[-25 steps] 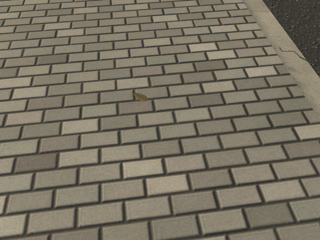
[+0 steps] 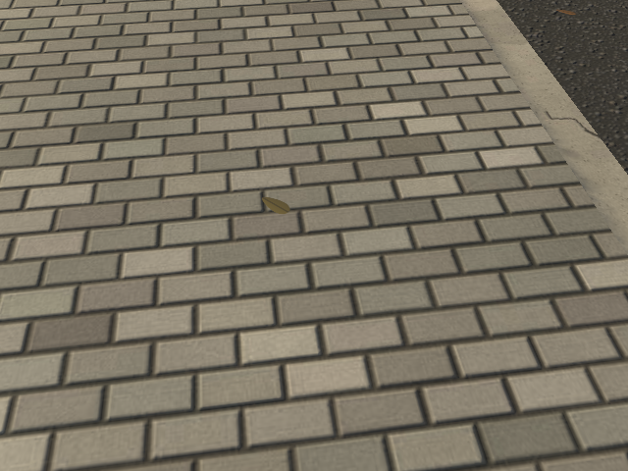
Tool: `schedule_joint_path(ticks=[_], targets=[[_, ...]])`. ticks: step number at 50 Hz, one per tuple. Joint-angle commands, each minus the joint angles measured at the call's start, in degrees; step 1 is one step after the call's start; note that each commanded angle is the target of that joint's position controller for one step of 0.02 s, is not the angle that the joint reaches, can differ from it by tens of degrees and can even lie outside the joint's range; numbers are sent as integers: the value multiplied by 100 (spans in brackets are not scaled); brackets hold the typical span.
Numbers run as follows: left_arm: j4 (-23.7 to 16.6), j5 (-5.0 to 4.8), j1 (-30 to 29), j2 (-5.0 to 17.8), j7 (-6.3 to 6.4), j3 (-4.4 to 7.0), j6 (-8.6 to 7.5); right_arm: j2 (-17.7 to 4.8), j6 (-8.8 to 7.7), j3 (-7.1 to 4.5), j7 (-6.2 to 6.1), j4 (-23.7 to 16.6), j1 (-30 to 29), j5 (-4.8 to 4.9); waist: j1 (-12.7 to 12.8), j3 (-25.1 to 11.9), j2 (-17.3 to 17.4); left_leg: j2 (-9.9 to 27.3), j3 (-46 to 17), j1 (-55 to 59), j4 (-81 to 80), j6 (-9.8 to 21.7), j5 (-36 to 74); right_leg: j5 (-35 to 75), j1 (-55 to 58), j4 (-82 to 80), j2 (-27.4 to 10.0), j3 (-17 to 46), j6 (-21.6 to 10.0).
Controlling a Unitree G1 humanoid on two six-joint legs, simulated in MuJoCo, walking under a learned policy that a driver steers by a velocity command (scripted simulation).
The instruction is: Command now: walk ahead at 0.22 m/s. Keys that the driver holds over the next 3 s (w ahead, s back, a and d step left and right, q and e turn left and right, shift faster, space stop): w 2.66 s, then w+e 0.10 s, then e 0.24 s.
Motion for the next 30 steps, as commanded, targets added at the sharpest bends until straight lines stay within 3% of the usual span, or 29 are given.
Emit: schedule_joint_path(ticks=[1,3,5,7,8,9,10,11,12,13,15,16,19,22,27,28,30], targets=[[-144,-57,467,1153,24,290,-144,-394,-265,-65,93,-457,-548,51,190,952,-958,128,208,-1284,1323,174,-305,-2788,-528,-2192,-1939,2587,-1203],[-265,-44,306,1035,-19,284,-247,-381,-368,-72,161,-553,-555,133,89,1043,-862,421,-33,-1704,1451,294,-755,-2134,-261,-2119,-1982,2524,-1145],[-378,-129,29,1001,-64,287,-268,-395,-463,-100,194,-506,-336,167,-132,881,-676,293,251,-784,171,340,-446,-1386,-469,-1793,-1467,1648,-781],[-426,-136,9,1032,-109,293,-229,-404,-464,-192,198,-74,610,125,-446,500,-518,-234,739,1023,-531,174,588,-833,-1251,-1066,-933,972,-630],[-503,-116,-141,935,-121,255,-258,-527,-449,-258,201,80,1214,102,-697,326,-155,-19,287,1712,-761,242,559,-53,-1651,-152,-671,615,-478],[-670,-52,-269,539,-141,155,-314,-1087,-468,-390,161,159,1978,80,-888,32,1360,1273,-1802,2478,-1670,753,26,29,-2636,2049,-46,-177,-71],[-890,-106,-409,325,-124,116,-422,-1302,-563,-361,237,185,2390,17,-910,-243,1944,2254,-4119,2730,-2576,1537,-705,-1169,-3569,3607,365,265,-35],[-964,-240,-552,496,-158,153,-509,-1028,-668,-234,239,67,1846,-10,-611,161,1145,2396,-4098,2452,-2530,1583,-1089,-926,-4153,4465,-54,756,-197],[-992,-267,-630,580,-213,160,-565,-749,-724,-144,262,-102,1389,-1,-441,418,717,2143,-3341,2213,-2472,1351,-989,-289,-4385,4628,-316,784,-346],[-956,-205,-621,627,-219,193,-599,-670,-738,-82,307,-224,1045,-14,-282,493,426,1875,-2658,1947,-2542,1129,-465,283,-4295,4397,-511,696,-402],[-924,-101,-624,773,-238,293,-565,-476,-690,12,326,-312,893,-46,-124,514,419,1446,-1607,1535,-2643,830,860,879,-3755,3694,-707,592,-351],[-913,-98,-621,703,-262,296,-523,-457,-663,32,299,-283,1066,-64,-126,471,491,1321,-1275,1487,-2673,797,1373,1020,-3587,3463,-694,481,-282],[-1153,-51,-1199,486,-285,248,-439,-666,-615,18,173,-269,1370,-82,-195,542,352,1221,-794,1462,-2778,874,2299,1459,-3665,2579,-637,281,-52],[-1465,-72,-2032,352,-338,156,-450,-800,-580,-9,91,-360,1449,-65,-361,665,398,1105,-450,1213,-2962,837,2309,2106,-3238,1245,-436,72,30],[-1768,-121,-2699,476,-499,120,-489,-848,-528,-95,63,-274,1782,42,-402,861,451,1398,-262,1880,-2854,806,2576,2205,-3023,289,-296,51,-177],[-1801,-122,-2689,536,-530,136,-508,-878,-504,-122,62,-281,1751,46,-329,802,468,1461,-217,2098,-2679,763,2931,2062,-2919,167,-255,42,-263],[-1737,-115,-2206,797,-549,257,-535,-1031,-454,-187,63,-347,1583,21,28,336,688,1512,-119,2373,-1961,643,4782,1719,-2033,128,32,-127,-455]])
